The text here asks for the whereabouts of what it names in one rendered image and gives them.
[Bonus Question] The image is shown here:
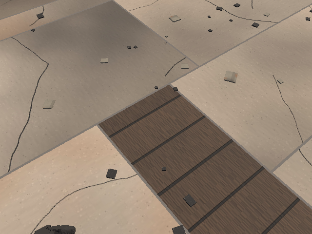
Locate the robot left hand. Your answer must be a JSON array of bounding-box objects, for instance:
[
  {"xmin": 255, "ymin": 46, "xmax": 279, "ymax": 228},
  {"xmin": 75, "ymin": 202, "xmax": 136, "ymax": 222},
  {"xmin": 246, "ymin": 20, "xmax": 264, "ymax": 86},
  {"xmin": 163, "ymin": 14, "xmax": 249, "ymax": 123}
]
[{"xmin": 34, "ymin": 224, "xmax": 76, "ymax": 234}]

